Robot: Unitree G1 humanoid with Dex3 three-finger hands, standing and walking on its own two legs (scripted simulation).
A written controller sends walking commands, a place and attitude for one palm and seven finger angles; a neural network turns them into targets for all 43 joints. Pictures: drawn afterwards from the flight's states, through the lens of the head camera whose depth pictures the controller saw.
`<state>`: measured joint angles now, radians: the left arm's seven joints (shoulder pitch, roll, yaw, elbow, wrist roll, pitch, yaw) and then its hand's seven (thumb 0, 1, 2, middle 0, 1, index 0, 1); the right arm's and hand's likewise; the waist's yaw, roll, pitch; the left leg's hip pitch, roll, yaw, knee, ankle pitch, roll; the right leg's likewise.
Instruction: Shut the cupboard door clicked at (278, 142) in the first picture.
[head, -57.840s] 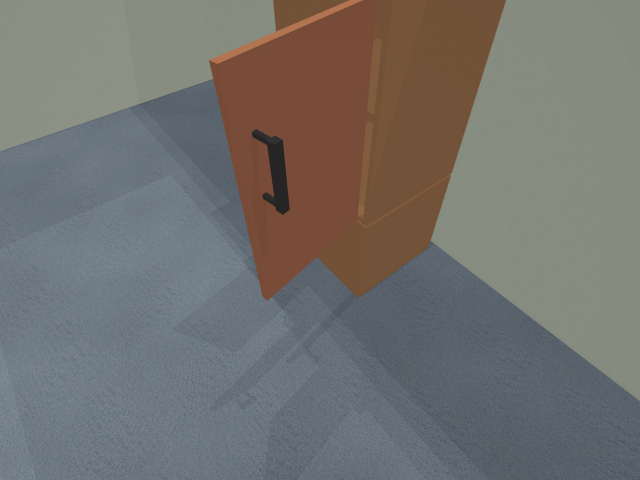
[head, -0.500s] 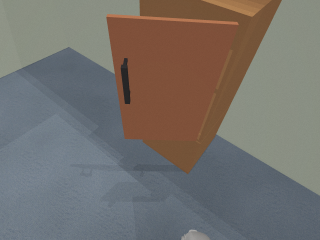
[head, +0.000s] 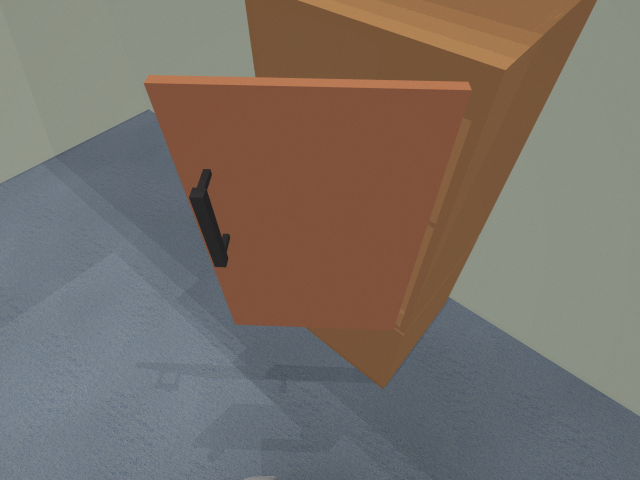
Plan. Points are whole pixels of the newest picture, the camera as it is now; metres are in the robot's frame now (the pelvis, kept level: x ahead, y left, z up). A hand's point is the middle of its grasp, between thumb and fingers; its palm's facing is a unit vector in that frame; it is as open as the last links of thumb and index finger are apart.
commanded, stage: come to a stop and stand still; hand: left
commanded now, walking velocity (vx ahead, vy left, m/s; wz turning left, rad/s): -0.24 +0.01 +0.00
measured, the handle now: (213, 221) +0.44 +0.19 +0.05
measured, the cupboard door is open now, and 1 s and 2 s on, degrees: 38 38 38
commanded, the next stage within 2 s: look again from close up in 0.74 s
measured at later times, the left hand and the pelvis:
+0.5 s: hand out of the picture +0.02 +0.18 -0.17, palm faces +0.01 -0.96 -0.27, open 7.4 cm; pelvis -0.03 -0.02 -0.01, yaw +0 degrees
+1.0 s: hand out of the picture -0.03 +0.15 -0.18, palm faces +0.00 -0.98 -0.18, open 7.4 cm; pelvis -0.04 -0.02 -0.01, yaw +0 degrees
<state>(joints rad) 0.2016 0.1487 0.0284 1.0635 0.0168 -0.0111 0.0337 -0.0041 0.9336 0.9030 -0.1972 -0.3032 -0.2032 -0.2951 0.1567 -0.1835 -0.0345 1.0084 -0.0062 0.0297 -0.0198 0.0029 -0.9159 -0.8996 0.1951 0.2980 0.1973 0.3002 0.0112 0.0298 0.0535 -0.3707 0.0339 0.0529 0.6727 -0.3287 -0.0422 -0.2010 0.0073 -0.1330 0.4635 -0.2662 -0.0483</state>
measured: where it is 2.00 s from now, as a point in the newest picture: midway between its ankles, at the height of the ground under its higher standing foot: outside the picture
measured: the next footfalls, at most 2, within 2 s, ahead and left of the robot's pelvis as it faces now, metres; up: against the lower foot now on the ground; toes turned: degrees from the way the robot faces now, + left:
left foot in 0.06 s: +0.06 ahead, +0.11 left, +0.00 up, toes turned +0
right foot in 0.44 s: -0.04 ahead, -0.15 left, +0.00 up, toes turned -1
